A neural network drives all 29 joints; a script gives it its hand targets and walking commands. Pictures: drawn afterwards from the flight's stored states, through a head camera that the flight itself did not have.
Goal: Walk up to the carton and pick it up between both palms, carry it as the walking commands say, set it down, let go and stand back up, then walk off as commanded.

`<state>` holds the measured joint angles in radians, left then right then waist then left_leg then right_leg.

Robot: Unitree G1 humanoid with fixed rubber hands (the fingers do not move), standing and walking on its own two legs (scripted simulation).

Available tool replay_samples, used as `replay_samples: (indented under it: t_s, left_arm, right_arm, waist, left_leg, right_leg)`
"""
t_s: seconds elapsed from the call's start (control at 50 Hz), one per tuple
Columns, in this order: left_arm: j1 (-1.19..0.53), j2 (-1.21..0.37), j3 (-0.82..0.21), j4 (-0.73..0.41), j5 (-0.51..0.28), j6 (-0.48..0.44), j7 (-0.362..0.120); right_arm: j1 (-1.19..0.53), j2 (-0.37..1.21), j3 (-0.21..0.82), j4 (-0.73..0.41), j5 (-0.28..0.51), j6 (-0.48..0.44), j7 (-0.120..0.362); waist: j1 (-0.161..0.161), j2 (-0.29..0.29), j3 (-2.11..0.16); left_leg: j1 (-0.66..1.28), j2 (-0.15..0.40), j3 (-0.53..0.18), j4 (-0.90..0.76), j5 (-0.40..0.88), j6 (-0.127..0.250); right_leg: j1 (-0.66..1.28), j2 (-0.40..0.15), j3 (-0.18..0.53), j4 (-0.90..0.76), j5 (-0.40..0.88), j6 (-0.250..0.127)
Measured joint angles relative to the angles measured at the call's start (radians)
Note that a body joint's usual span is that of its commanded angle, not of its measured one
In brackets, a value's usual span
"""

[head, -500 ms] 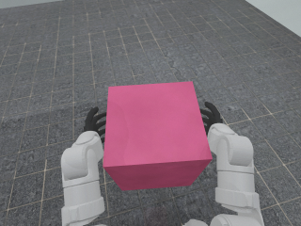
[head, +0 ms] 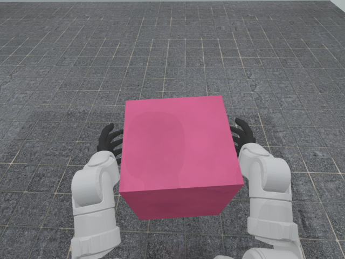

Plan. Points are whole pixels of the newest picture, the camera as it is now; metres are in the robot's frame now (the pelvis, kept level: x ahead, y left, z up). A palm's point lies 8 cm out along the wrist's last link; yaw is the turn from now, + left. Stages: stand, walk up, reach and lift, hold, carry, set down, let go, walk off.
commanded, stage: carry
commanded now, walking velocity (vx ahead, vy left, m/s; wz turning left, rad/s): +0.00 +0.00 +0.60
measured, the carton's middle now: (176, 163) +0.33 +0.00 +0.04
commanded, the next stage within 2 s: none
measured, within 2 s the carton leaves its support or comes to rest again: neither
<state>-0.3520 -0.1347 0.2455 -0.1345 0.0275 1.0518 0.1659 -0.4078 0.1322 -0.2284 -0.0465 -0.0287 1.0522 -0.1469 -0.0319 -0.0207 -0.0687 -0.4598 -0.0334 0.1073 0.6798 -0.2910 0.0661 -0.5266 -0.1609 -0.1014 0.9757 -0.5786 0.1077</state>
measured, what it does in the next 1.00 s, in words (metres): steps on the spot: right foot, then left foot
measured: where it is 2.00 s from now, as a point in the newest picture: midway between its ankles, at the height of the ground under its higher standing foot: outside the picture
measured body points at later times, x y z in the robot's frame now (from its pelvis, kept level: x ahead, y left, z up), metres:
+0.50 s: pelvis -0.07 +0.02 +0.01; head -0.08 +0.01 +0.46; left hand +0.22 +0.23 +0.11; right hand +0.28 -0.07 +0.10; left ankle -0.03 +0.11 -0.72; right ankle -0.01 -0.11 -0.71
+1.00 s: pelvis -0.09 +0.02 +0.02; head -0.12 +0.01 +0.47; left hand +0.18 +0.22 +0.11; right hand +0.23 -0.08 +0.10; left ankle -0.03 +0.11 -0.72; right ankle -0.01 -0.11 -0.71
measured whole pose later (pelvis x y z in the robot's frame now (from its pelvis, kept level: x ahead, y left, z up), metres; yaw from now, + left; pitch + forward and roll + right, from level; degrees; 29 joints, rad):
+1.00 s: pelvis -0.09 +0.02 +0.02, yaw +10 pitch +2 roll +0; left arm -0.29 -0.16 0.22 -0.12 0.04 1.10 0.17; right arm -0.28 0.16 -0.24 -0.10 -0.05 1.11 -0.14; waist 0.01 0.01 -0.14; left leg -0.39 -0.01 0.09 0.50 -0.15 0.06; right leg -0.37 -0.06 -0.06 0.53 -0.19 0.02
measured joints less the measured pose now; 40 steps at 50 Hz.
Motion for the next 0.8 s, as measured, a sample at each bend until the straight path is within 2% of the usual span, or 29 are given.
replay_samples:
  t_s: [0.04, 0.1, 0.16, 0.2, 0.22, 0.24, 0.26, 0.3, 0.36, 0.38, 0.42, 0.48, 0.52, 0.6, 0.66, 0.8]
  left_arm:
    - [-0.002, 0.009, 0.006, 0.011, -0.013, 0.006, -0.001]
    - [-0.013, 0.015, 0.008, 0.017, -0.027, 0.005, -0.001]
    - [-0.022, 0.017, 0.005, 0.014, -0.038, -0.003, -0.002]
    - [-0.022, 0.014, 0.003, 0.01, -0.042, -0.007, -0.002]
    - [-0.015, 0.005, 0.003, 0.008, -0.041, -0.014, -0.002]
    - [-0.003, -0.009, 0.0, 0.006, -0.035, -0.019, -0.002]
    - [0.006, -0.022, -0.001, 0.007, -0.026, -0.018, -0.002]
    - [0.018, -0.04, -0.005, 0.006, -0.011, -0.01, 0.0]
    - [0.02, -0.037, -0.014, 0.004, 0.002, 0.001, 0.001]
    - [0.016, -0.038, -0.011, 0.005, 0.007, 0.004, 0.001]
    - [0.007, -0.038, -0.008, 0.008, 0.015, 0.004, 0.001]
    - [0.017, -0.022, -0.004, 0.01, 0.012, 0.012, 0.002]
    - [0.018, -0.011, 0.002, 0.02, 0.006, 0.023, 0.002]
    - [0.007, -0.001, 0.006, 0.044, -0.001, 0.039, 0.002]
    - [0.005, 0.002, 0.001, 0.06, -0.003, 0.044, 0.003]
    - [0.022, 0.0, -0.017, 0.053, -0.002, 0.053, 0.001]
  right_arm:
    - [0.009, 0.015, -0.001, 0.0, -0.014, 0.001, -0.003]
    - [0.023, 0.031, -0.01, -0.022, -0.024, -0.003, -0.005]
    - [0.031, 0.036, -0.012, -0.052, -0.027, -0.007, -0.004]
    - [0.037, 0.035, -0.011, -0.071, -0.028, -0.003, -0.005]
    - [0.043, 0.028, -0.007, -0.079, -0.026, 0.001, -0.005]
    - [0.056, 0.021, -0.004, -0.089, -0.023, 0.006, -0.003]
    - [0.07, 0.015, -0.005, -0.093, -0.018, 0.012, -0.001]
    - [0.085, 0.006, -0.009, -0.098, -0.006, 0.026, 0.0]
    - [0.072, -0.006, -0.007, -0.08, 0.003, 0.036, 0.0]
    - [0.062, -0.011, -0.006, -0.07, 0.006, 0.036, 0.0]
    - [0.045, -0.019, -0.005, -0.051, 0.012, 0.033, 0.0]
    - [0.025, -0.01, -0.002, -0.011, 0.005, 0.029, 0.0]
    - [0.022, 0.0, -0.001, 0.009, -0.007, 0.031, -0.001]
    - [0.04, 0.017, -0.009, 0.012, -0.022, 0.032, -0.002]
    - [0.054, 0.026, -0.018, 0.009, -0.03, 0.036, -0.001]
    - [0.091, 0.034, -0.019, -0.023, -0.036, 0.046, 0.002]
  waist:
    - [0.018, 0.008, 0.0]
    - [0.041, 0.02, 0.004]
    - [0.052, 0.034, 0.004]
    - [0.057, 0.043, -0.001]
    - [0.059, 0.062, -0.001]
    - [0.061, 0.081, -0.002]
    - [0.062, 0.085, -0.004]
    - [0.054, 0.075, -0.006]
    - [0.031, 0.062, -0.001]
    - [0.025, 0.057, -0.002]
    - [0.01, 0.039, -0.004]
    - [0.006, 0.024, -0.016]
    - [0.014, 0.03, -0.024]
    - [0.045, 0.025, -0.037]
    - [0.063, 0.022, -0.05]
    - [0.065, 0.019, -0.069]
  left_leg:
    - [-0.006, -0.001, -0.015, -0.01, 0.013, 0.003]
    - [-0.018, -0.011, -0.041, -0.028, 0.043, 0.004]
    - [-0.039, -0.029, -0.068, -0.041, 0.073, 0.004]
    - [-0.053, -0.042, -0.083, -0.044, 0.089, 0.002]
    - [-0.058, -0.041, -0.094, -0.04, 0.094, 0.0]
    - [-0.057, -0.034, -0.101, -0.036, 0.092, -0.006]
    - [-0.057, -0.03, -0.096, -0.018, 0.039, -0.017]
    - [-0.065, -0.022, -0.076, 0.064, -0.107, -0.038]
    - [-0.021, 0.005, -0.055, 0.066, -0.134, -0.043]
    - [0.01, 0.013, -0.05, 0.023, -0.105, -0.042]
    - [0.048, 0.014, -0.029, -0.067, 0.053, -0.03]
    - [0.047, -0.001, -0.02, -0.076, 0.07, -0.008]
    - [0.049, 0.004, -0.021, -0.085, 0.068, -0.003]
    - [0.061, 0.004, -0.021, -0.113, 0.091, 0.001]
    - [0.071, 0.002, -0.019, -0.139, 0.11, 0.004]
    - [0.076, 0.002, -0.017, -0.176, 0.139, 0.006]
  right_leg:
    - [-0.019, 0.035, 0.023, 0.05, 0.001, 0.006]
    - [-0.012, 0.07, 0.033, 0.02, 0.041, 0.005]
    - [0.028, 0.101, 0.04, -0.092, 0.078, -0.003]
    - [0.083, 0.117, 0.036, -0.226, 0.127, -0.016]
    - [0.102, 0.126, 0.027, -0.279, 0.209, -0.052]
    - [0.111, 0.133, 0.015, -0.296, 0.246, -0.086]
    - [0.116, 0.129, 0.007, -0.299, 0.256, -0.109]
    - [0.124, 0.107, -0.007, -0.302, 0.253, -0.122]
    - [0.133, 0.079, -0.021, -0.31, 0.26, -0.111]
    - [0.131, 0.071, -0.024, -0.305, 0.261, -0.106]
    - [0.124, 0.048, -0.028, -0.289, 0.259, -0.093]
    - [0.121, 0.04, -0.01, -0.292, 0.252, -0.07]
    - [0.127, 0.058, 0.003, -0.309, 0.228, -0.069]
    - [0.15, 0.071, 0.015, -0.373, 0.338, -0.078]
    - [0.159, 0.072, 0.02, -0.396, 0.349, -0.074]
    - [0.162, 0.082, 0.033, -0.431, 0.373, -0.077]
